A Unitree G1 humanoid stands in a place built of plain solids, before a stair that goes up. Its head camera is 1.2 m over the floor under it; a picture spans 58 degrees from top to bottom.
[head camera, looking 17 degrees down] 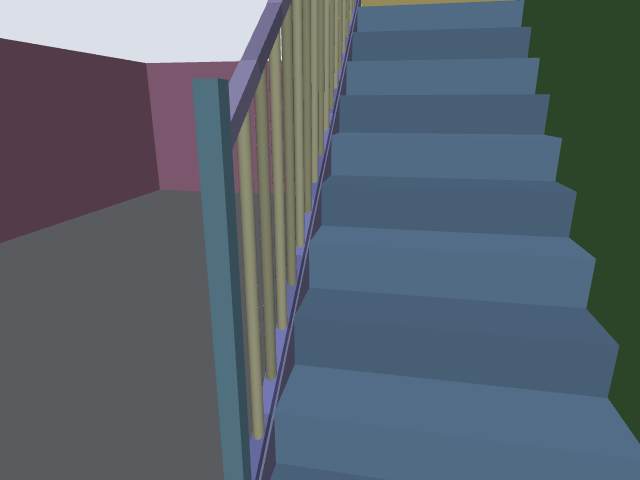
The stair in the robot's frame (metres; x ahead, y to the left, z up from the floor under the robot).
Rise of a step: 0.18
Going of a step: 0.25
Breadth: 0.98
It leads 11 degrees to the right of straight ahead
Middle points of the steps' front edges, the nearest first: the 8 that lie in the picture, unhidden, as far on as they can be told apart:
0.96 -0.35 0.36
1.20 -0.39 0.54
1.45 -0.44 0.72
1.69 -0.48 0.90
1.93 -0.53 1.08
2.18 -0.57 1.26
2.42 -0.62 1.44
2.66 -0.67 1.62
